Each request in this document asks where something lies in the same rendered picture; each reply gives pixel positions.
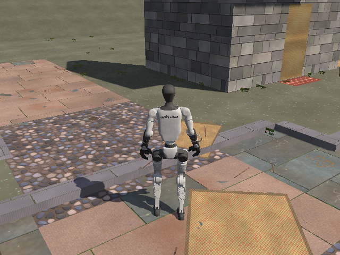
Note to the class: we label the left robot upper arm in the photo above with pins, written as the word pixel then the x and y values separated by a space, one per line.
pixel 150 121

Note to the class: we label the right robot upper arm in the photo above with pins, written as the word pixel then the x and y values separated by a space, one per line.
pixel 188 120

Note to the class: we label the left robot forearm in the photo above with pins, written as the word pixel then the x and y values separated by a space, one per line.
pixel 145 141

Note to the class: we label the left robot foot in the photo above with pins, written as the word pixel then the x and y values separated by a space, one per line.
pixel 157 211

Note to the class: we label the right robot hand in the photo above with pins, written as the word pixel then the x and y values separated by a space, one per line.
pixel 192 148

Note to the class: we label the humanoid robot head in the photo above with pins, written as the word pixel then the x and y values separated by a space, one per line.
pixel 168 93

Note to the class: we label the right robot forearm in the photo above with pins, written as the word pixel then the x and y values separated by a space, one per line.
pixel 194 139

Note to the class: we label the left robot hand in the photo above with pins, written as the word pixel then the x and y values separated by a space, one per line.
pixel 147 151

